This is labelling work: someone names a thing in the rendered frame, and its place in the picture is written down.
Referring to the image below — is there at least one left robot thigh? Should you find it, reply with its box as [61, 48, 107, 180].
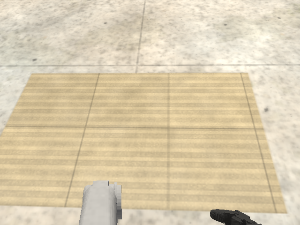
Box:
[79, 180, 122, 225]

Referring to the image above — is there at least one robot right hand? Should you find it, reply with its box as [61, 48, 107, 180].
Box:
[210, 209, 262, 225]

